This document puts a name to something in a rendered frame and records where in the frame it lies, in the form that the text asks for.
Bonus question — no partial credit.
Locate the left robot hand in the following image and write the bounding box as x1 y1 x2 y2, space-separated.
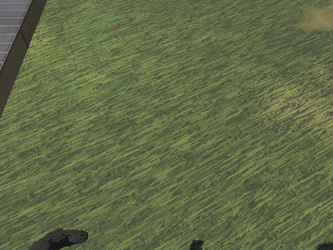
28 228 88 250

